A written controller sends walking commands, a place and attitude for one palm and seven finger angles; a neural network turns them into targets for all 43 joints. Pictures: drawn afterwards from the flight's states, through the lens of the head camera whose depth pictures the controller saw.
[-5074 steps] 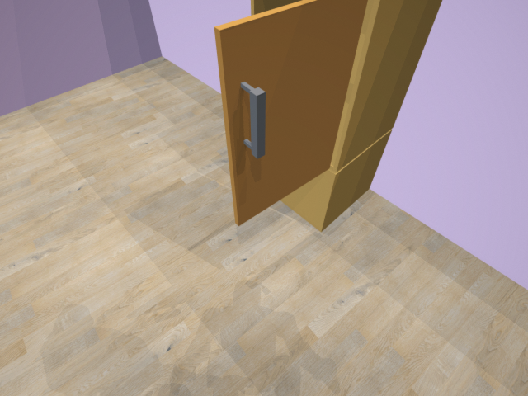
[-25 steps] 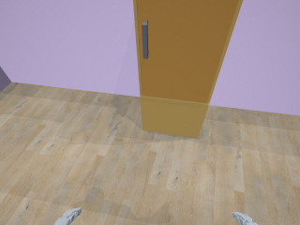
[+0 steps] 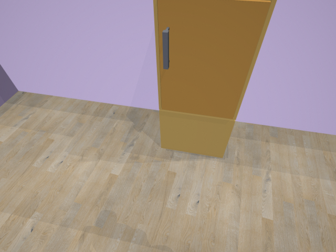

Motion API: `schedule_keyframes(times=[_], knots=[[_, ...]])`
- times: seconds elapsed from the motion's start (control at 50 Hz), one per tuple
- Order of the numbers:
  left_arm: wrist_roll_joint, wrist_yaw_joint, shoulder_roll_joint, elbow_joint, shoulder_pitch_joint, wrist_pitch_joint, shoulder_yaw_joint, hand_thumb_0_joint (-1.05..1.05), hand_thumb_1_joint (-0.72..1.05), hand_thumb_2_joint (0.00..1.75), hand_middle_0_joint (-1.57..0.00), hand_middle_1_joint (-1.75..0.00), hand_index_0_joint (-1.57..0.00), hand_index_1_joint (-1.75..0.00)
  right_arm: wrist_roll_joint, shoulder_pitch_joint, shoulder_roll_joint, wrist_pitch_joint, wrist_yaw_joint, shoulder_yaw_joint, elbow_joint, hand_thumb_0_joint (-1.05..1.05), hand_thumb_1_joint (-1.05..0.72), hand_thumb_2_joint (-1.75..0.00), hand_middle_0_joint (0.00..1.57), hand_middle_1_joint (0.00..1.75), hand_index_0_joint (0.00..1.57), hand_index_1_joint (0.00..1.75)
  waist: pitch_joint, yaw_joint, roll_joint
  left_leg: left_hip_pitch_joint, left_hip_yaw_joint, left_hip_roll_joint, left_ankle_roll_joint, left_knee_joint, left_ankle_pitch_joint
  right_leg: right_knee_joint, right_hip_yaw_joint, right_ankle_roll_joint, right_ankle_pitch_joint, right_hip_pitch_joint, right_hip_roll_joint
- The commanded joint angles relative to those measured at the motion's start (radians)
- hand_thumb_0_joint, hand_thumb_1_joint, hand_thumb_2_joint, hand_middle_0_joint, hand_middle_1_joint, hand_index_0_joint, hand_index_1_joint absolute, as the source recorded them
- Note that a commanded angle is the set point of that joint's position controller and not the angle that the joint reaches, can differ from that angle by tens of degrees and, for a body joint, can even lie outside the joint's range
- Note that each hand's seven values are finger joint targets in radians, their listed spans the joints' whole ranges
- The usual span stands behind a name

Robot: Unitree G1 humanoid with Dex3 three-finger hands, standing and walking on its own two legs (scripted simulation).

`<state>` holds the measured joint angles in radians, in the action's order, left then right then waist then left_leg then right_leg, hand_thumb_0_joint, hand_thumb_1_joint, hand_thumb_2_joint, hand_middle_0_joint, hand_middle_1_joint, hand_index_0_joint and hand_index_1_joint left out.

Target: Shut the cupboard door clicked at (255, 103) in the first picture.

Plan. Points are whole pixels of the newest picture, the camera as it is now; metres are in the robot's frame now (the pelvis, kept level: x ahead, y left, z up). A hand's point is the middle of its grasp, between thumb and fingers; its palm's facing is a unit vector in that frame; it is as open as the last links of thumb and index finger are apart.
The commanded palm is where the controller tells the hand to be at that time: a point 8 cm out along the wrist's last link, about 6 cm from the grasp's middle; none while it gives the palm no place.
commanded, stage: let the arm hang, fingers relaxed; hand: left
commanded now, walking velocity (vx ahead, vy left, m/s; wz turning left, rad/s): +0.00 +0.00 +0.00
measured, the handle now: (166, 48) +0.90 +0.06 +0.05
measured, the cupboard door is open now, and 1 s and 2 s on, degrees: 0 0 0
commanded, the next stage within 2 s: look to check the result in 0.36 s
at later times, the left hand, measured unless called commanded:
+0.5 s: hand out of the picture +0.03 +0.18 -0.17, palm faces +0.00 -0.98 -0.20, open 7.4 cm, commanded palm none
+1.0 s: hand out of the picture +0.04 +0.19 -0.17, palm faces +0.01 -0.97 -0.23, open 7.4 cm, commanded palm none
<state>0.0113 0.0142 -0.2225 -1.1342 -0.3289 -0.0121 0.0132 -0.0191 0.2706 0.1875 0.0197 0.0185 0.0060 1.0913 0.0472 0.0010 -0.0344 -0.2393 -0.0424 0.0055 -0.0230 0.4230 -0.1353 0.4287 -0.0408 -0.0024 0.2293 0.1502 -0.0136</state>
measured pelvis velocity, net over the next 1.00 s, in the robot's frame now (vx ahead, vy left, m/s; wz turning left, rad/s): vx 0.03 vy -0.01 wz -0.01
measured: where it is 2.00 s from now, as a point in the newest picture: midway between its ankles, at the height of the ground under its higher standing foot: outside the picture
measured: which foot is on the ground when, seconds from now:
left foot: down 0.00-1.00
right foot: down 0.00-1.00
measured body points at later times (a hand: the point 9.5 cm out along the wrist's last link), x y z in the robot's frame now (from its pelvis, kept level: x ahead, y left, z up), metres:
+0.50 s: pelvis +0.02 -0.01 +0.00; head +0.03 +0.00 +0.45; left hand +0.03 +0.23 -0.16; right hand +0.02 -0.25 -0.15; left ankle +0.06 +0.10 -0.74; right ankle +0.01 -0.12 -0.74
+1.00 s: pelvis +0.03 -0.01 +0.01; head +0.04 -0.01 +0.46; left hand +0.04 +0.24 -0.15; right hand +0.07 -0.26 -0.15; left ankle +0.06 +0.10 -0.74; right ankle +0.01 -0.12 -0.74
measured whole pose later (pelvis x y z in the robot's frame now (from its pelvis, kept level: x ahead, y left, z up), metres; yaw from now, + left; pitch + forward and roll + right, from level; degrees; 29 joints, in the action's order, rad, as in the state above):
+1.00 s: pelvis +0.03 -0.01 +0.01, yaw -1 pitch -2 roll +0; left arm 0.01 0.01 -0.21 -1.15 -0.24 0.01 0.01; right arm -0.02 0.19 0.22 0.00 0.03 0.00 1.12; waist 0.06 0.00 -0.01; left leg -0.16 -0.05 0.01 0.00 0.35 -0.15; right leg 0.34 -0.03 0.01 0.23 0.07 0.00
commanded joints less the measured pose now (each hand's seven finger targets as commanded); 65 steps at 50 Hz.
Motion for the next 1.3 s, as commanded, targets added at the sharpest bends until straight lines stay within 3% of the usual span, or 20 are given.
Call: schedule_keyframes(times=[0.0, 0.08, 0.14, 0.36, 0.5, 0.58, 0.8, 1.08, 1.28], knots=[[0.006, 0.012, -0.112, 0.036, -0.023, 0.015, 0.024, 0.00, 0.90, 0.90, -0.20, -0.30, -0.20, -0.30, 0.003, 0.044, 0.139, -0.014, 0.006, 0.027, -0.025, 0.00, -0.90, -0.90, 0.20, 0.30, 0.20, 0.30, 0.060, 0.007, 0.056, 0.020, 0.130, 0.085, -0.011, -0.120, -0.179, -0.143, 0.105, 0.047, 0.176, 0.137, -0.080], [0.006, 0.011, -0.101, 0.033, -0.020, 0.017, 0.023, 0.00, 0.90, 0.90, -0.20, -0.30, -0.20, -0.30, 0.002, 0.028, 0.128, -0.019, 0.007, 0.025, -0.019, 0.00, -0.90, -0.90, 0.20, 0.30, 0.20, 0.30, 0.063, 0.003, 0.031, 0.005, 0.134, 0.088, -0.010, -0.145, -0.183, -0.132, 0.104, 0.042, 0.128, 0.115, -0.078], [0.005, 0.012, -0.097, 0.033, -0.010, 0.023, 0.024, 0.00, 0.90, 0.90, -0.20, -0.30, -0.20, -0.30, 0.003, 0.026, 0.120, -0.026, 0.007, 0.023, -0.016, 0.00, -0.90, -0.90, 0.20, 0.30, 0.20, 0.30, 0.038, 0.003, 0.048, 0.026, 0.118, 0.086, -0.008, -0.127, -0.102, -0.134, 0.106, 0.043, 0.073, 0.090, -0.086], [0.002, 0.012, -0.098, 0.030, 0.020, 0.028, 0.025, 0.00, 0.90, 0.90, -0.20, -0.30, -0.20, -0.30, 0.003, 0.014, 0.125, -0.031, 0.010, 0.022, -0.010, 0.00, -0.90, -0.90, 0.20, 0.30, 0.20, 0.30, 0.022, 0.006, 0.005, 0.058, 0.109, 0.087, -0.001, -0.121, -0.038, -0.144, 0.107, 0.043, 0.018, 0.059, -0.088], [0.001, 0.013, -0.108, 0.024, 0.025, 0.033, 0.027, 0.00, 0.90, 0.90, -0.20, -0.30, -0.20, -0.30, 0.008, 0.000, 0.148, -0.035, 0.014, 0.022, -0.010, 0.00, -0.90, -0.90, 0.20, 0.30, 0.20, 0.30, 0.001, 0.005, 0.028, 0.094, 0.107, 0.098, -0.004, -0.105, 0.051, -0.150, 0.101, 0.042, -0.050, 0.032, -0.087], [0.001, 0.013, -0.104, 0.016, 0.030, 0.030, 0.024, 0.00, 0.90, 0.90, -0.20, -0.30, -0.20, -0.30, 0.006, -0.007, 0.143, -0.030, 0.013, 0.021, -0.004, 0.00, -0.90, -0.90, 0.20, 0.30, 0.20, 0.30, 0.024, 0.008, 0.029, 0.089, 0.104, 0.096, -0.001, -0.117, 0.007, -0.162, 0.101, 0.040, -0.016, 0.040, -0.090], [0.002, 0.012, -0.127, 0.016, 0.033, 0.035, 0.024, 0.00, 0.90, 0.90, -0.20, -0.30, -0.20, -0.30, 0.009, -0.033, 0.169, -0.032, 0.012, 0.021, -0.004, 0.00, -0.90, -0.90, 0.20, 0.30, 0.20, 0.30, -0.002, 0.006, 0.038, 0.121, 0.102, 0.104, -0.004, -0.116, 0.059, -0.167, 0.104, 0.039, -0.071, 0.016, -0.092], [0.001, 0.013, -0.126, 0.010, 0.048, 0.035, 0.022, 0.00, 0.90, 0.90, -0.20, -0.30, -0.20, -0.30, 0.006, -0.052, 0.168, -0.033, 0.013, 0.018, 0.003, 0.00, -0.90, -0.90, 0.20, 0.30, 0.20, 0.30, 0.008, 0.006, 0.022, 0.126, 0.097, 0.103, 0.001, -0.124, 0.070, -0.176, 0.105, 0.037, -0.098, 0.000, -0.096], [0.000, 0.014, -0.128, 0.011, 0.048, 0.039, 0.024, 0.00, 0.90, 0.90, -0.20, -0.30, -0.20, -0.30, 0.006, -0.045, 0.167, -0.034, 0.014, 0.017, 0.006, 0.00, -0.90, -0.90, 0.20, 0.30, 0.20, 0.30, -0.011, 0.006, 0.043, 0.136, 0.094, 0.104, 0.002, -0.112, 0.112, -0.171, 0.101, 0.039, -0.166, -0.026, -0.101]])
